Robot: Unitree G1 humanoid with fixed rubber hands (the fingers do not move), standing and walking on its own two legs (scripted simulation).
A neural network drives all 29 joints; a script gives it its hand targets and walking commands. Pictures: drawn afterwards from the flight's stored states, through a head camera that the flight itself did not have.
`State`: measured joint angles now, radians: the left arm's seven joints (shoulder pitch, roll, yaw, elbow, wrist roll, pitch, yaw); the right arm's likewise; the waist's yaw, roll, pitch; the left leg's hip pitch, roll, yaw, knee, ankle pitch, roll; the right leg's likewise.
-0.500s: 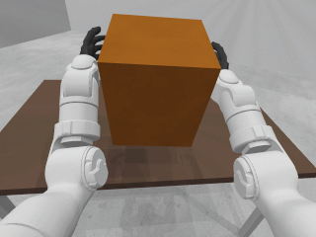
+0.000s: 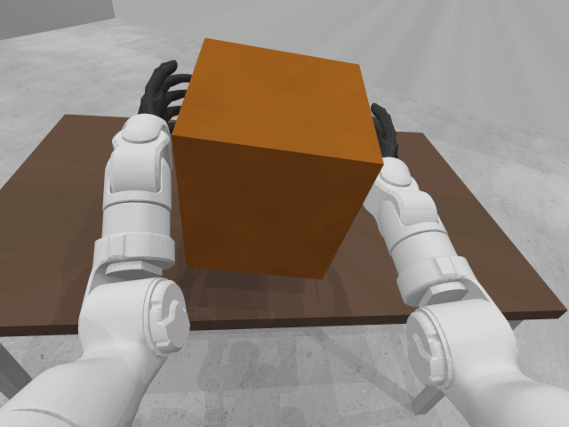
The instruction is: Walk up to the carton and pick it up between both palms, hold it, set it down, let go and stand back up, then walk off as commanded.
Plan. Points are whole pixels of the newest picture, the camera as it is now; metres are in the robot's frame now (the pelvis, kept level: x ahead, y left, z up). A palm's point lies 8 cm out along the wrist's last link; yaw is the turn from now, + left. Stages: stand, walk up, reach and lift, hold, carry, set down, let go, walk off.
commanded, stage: set down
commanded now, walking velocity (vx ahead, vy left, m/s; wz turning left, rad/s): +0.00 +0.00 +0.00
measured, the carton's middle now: (269, 170) +0.41 +0.02 +0.20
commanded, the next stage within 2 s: none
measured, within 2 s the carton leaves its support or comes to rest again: neither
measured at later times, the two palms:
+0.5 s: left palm (173, 137) +0.44 +0.16 +0.23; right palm (379, 174) +0.40 -0.14 +0.20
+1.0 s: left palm (180, 153) +0.44 +0.15 +0.20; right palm (378, 189) +0.40 -0.15 +0.18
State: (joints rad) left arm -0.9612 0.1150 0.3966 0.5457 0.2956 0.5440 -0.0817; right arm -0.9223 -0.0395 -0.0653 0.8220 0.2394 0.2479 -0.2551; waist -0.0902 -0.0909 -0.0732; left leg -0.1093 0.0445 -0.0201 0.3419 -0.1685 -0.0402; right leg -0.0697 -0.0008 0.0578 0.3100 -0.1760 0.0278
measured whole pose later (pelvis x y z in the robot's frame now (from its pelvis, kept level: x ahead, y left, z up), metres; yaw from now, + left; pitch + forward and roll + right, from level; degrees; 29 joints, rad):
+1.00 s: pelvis +0.01 +0.00 +0.00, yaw +0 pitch -3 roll +0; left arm -0.96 0.13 0.40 0.88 0.30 0.26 -0.09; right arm -0.82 0.00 -0.13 0.84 0.08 0.18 -0.26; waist -0.09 -0.09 -0.05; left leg -0.11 0.04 -0.02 0.34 -0.18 -0.04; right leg -0.07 0.00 0.06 0.31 -0.19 0.03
